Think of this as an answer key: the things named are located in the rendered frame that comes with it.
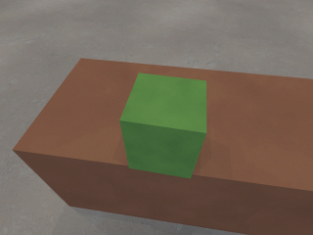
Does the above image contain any pedestal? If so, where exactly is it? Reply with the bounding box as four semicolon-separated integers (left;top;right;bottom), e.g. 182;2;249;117
13;58;313;235

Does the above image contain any carton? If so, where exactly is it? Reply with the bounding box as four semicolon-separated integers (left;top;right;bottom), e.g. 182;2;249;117
119;72;207;179

